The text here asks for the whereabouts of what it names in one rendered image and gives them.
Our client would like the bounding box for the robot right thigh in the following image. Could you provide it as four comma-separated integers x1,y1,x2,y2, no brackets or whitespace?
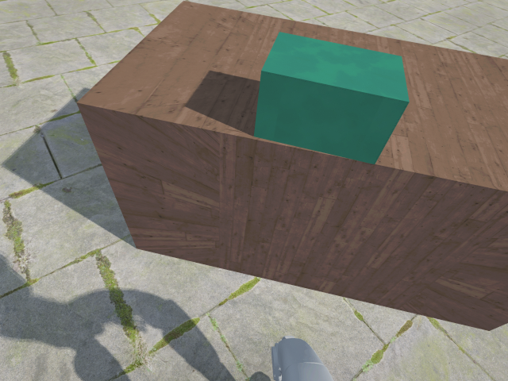
271,338,334,381

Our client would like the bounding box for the pedestal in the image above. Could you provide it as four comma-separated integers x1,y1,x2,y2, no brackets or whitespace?
77,1,508,331

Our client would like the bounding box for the carton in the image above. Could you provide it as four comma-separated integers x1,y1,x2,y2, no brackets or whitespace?
254,32,410,164

